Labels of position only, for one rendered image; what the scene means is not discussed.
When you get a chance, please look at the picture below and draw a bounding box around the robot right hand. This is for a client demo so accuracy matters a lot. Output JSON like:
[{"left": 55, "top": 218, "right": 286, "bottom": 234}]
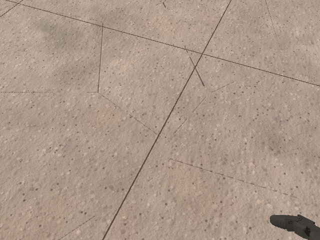
[{"left": 270, "top": 214, "right": 320, "bottom": 240}]

